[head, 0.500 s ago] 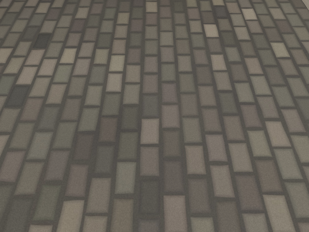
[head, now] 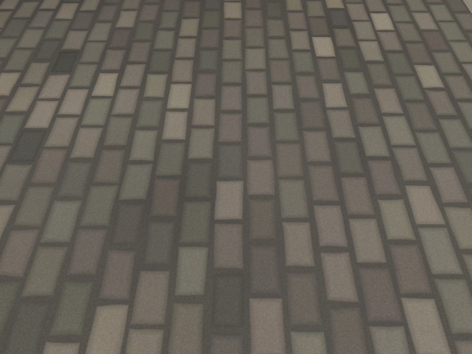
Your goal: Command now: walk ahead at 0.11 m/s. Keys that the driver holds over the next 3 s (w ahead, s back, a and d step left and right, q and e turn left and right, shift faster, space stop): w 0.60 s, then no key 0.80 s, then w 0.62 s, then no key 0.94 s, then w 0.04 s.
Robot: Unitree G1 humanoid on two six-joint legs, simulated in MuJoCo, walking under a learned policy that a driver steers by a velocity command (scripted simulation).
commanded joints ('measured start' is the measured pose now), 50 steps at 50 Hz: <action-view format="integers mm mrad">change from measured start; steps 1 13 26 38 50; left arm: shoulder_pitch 108 -11 -369 10 -289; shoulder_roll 102 79 96 290 206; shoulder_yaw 22 28 47 94 47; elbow -7 -147 -269 -187 -168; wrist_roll -7 -31 -28 8 18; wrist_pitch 2 -85 -74 -77 -55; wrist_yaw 8 -18 -56 -85 -50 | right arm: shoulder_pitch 25 468 301 490 182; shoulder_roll -108 -229 -161 -87 -106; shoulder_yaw -22 -75 -7 12 -15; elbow -20 40 -52 -38 -123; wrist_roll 8 15 -9 6 -10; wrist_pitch -8 -130 -115 -111 -11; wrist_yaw -3 61 20 33 -15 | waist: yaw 0 -166 -57 89 -34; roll -36 281 53 -191 -102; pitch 39 -105 99 -521 -136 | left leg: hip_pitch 116 579 236 -171 95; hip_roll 6 380 212 -61 102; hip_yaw -22 -736 -87 -177 -33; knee -41 -346 -448 871 204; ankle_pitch -335 -250 149 -479 -79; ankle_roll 46 293 173 -51 -49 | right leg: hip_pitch -236 -611 -627 437 -290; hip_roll -20 74 -105 -409 -198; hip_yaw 32 54 -7 630 116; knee -130 693 252 -57 -285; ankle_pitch -216 -142 388 907 302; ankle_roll -63 -25 -6 -384 -247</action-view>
